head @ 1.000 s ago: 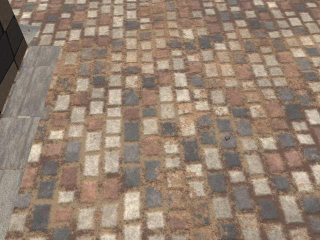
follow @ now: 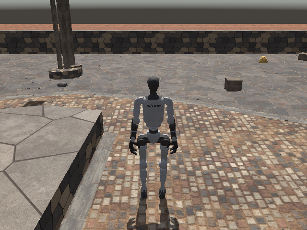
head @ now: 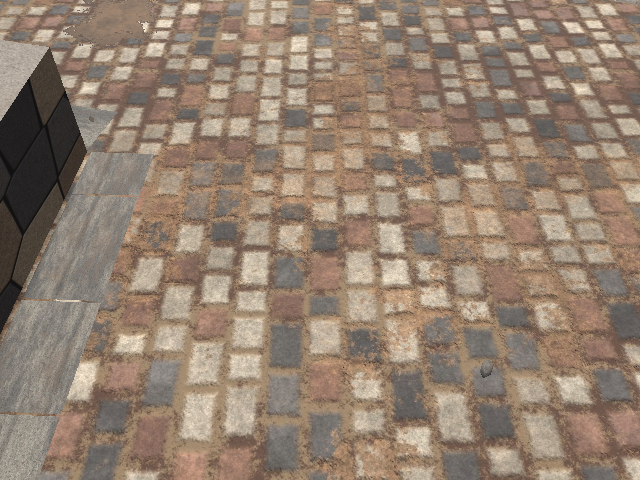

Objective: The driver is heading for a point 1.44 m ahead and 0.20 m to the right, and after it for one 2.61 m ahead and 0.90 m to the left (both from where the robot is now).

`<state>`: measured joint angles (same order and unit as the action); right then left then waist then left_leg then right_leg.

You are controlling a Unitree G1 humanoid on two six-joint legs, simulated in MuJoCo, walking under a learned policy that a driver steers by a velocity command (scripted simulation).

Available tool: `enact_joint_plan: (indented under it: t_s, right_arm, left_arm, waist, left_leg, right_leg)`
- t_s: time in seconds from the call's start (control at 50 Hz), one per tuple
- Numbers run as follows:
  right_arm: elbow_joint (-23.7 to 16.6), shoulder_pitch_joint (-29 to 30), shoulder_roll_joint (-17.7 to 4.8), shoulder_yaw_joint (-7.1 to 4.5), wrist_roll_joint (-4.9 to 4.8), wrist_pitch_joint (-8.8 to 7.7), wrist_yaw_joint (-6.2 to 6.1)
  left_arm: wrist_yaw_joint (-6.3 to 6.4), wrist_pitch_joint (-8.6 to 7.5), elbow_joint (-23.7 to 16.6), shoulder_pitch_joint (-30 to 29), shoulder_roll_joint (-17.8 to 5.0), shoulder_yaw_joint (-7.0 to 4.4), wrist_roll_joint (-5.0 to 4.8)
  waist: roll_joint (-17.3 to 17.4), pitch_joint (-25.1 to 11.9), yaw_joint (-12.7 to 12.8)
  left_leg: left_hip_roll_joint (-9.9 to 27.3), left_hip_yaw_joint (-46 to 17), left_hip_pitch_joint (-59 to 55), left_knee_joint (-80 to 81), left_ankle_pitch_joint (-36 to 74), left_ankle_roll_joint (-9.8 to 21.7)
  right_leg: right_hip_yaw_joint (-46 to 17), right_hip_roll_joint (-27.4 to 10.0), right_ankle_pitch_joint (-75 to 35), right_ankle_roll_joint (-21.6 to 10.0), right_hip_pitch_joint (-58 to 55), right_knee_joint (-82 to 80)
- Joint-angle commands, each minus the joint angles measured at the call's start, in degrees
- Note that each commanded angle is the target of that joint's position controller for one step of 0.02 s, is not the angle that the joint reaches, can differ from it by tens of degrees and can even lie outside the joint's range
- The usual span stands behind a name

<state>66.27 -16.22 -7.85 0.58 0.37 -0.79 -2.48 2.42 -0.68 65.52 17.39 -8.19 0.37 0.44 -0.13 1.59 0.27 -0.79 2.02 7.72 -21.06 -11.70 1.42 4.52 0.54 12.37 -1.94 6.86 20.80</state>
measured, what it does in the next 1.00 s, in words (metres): walks ahead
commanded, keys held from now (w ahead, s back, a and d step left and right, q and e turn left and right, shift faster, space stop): no key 0.32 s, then w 0.68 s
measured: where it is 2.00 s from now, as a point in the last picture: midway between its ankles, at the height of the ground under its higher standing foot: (323, 357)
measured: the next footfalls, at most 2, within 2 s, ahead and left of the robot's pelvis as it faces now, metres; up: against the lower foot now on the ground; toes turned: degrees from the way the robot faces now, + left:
right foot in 1.10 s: +0.45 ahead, -0.03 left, +0.00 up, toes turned -4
left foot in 1.66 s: +0.77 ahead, +0.14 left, +0.00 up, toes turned +5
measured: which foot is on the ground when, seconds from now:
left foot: down 0.00-1.00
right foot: down 0.00-0.66, up 0.68-1.00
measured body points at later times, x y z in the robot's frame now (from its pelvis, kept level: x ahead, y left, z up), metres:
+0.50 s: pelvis +0.02 +0.00 -0.01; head +0.01 +0.01 +0.44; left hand -0.04 +0.22 -0.17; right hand -0.01 -0.21 -0.16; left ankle -0.01 +0.10 -0.74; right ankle -0.01 -0.09 -0.74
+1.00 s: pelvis +0.21 +0.05 -0.01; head +0.24 +0.06 +0.44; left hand +0.37 +0.27 -0.15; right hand +0.08 -0.16 -0.15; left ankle +0.06 +0.12 -0.75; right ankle +0.36 -0.06 -0.71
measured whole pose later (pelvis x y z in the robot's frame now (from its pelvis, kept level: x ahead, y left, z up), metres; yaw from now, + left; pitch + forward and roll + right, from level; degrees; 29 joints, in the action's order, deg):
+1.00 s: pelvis +0.21 +0.05 -0.01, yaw +0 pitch +2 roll +0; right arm 64.3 -30.9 -7.1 -0.5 1.0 -5.9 -0.9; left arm -1.9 -2.2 54.3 2.5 -10.7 -2.4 1.2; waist -1.3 2.0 -2.9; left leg -3.1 3.6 -7.0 -9.8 -18.6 3.7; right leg 5.5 -2.6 5.8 -3.4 35.7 41.1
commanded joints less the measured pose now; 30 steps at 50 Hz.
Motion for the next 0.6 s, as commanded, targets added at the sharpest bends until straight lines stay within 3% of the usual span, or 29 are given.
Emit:
enact_joint_plan:
  t_s: [0.02,0.32,0.34,0.4,0.44,0.46,0.48,0.52,0.56,0.6]
  right_arm:
    - [-0.2,-3.9,-4.3,-0.49,-0.01,-0.14,-0.13]
    - [0.5,-5.4,-3.5,-0.21,-0.02,-0.05,-0.11]
    - [0.7,-6.0,-3.2,-0.15,0.04,0.0,-0.09]
    - [-0.3,-5.9,-4.9,-1.13,0.35,0.57,0.21]
    - [-2.2,-4.0,-3.6,-1.11,0.9,0.56,0.83]
    - [-3.4,-2.5,-2.3,-0.88,1.24,0.18,1.21]
    - [-4.6,-1.0,-1.3,-0.72,1.75,-0.34,1.62]
    - [-6.9,1.8,-3.4,-1.4,1.82,-1.47,2.31]
    - [-7.8,0.9,-3.7,-1.89,1.32,-2.31,3.03]
    - [-7.5,-2.2,-2.4,-1.98,0.71,-2.95,3.22]
  left_arm:
    - [0.16,-0.18,-0.1,4.2,-3.9,-0.43,0.02]
    - [0.23,-0.27,1.0,5.8,-2.8,-0.1,0.05]
    - [0.19,-0.25,1.2,6.4,-2.5,-0.05,0.11]
    - [-0.07,0.44,0.6,7.2,-5.0,-1.33,0.26]
    - [-0.38,0.73,0.4,9.7,-5.4,-1.88,0.29]
    - [-0.39,0.62,0.9,12.1,-6.2,-2.35,0.29]
    - [-0.35,0.49,1.4,13.8,-7.6,-3.07,0.47]
    - [-0.57,-0.16,0.9,13.3,-8.2,-3.68,0.92]
    - [-0.81,-1.02,-0.2,10.5,-8.6,-3.97,0.85]
    - [-0.99,-1.57,-1.4,6.4,-8.4,-4.07,0.18]
  waist:
    - [0.5,2.8,0.0]
    - [0.2,3.5,-0.1]
    - [0.2,2.3,-0.1]
    - [-1.3,4.9,0.4]
    - [-3.4,10.0,1.7]
    - [-5.8,10.5,2.8]
    - [-8.4,10.0,3.3]
    - [-6.5,9.2,3.1]
    - [-5.1,7.7,1.1]
    - [-5.4,7.9,-1.8]
  left_leg:
    - [6.5,-6.4,2.0,3.7,7.7,1.3]
    - [6.2,-6.3,2.6,3.8,5.9,1.3]
    - [5.7,-6.1,2.2,4.1,2.0,1.4]
    - [2.2,-4.4,7.4,0.0,-19.5,3.2]
    - [1.1,-3.9,15.5,-4.5,-24.7,3.8]
    - [0.0,-1.7,19.0,-9.4,-20.9,3.5]
    - [-0.4,1.7,21.0,-15.2,-14.7,3.0]
    - [2.3,0.7,22.4,-22.1,-13.1,2.9]
    - [3.3,-0.2,20.9,-21.9,-14.2,3.1]
    - [1.9,2.1,11.0,-13.0,-10.4,3.3]
  right_leg:
    - [-6.6,-6.5,-5.6,-0.7,1.6,-3.7]
    - [-6.8,-6.5,-4.5,-0.8,2.3,-3.8]
    - [-6.6,-6.0,-0.6,-0.8,1.9,-4.2]
    - [-7.6,-4.4,22.5,-3.2,5.2,-3.3]
    - [-13.5,-7.6,32.7,-6.0,6.1,-6.1]
    - [-18.9,-11.2,35.1,-7.9,3.6,-9.0]
    - [-24.6,-15.9,36.5,-10.3,1.4,-12.7]
    - [-28.5,-19.8,31.5,-12.6,1.9,-15.7]
    - [-25.0,-18.6,27.0,-11.5,2.4,-15.2]
    - [-18.1,-14.6,22.4,-9.1,8.3,-12.6]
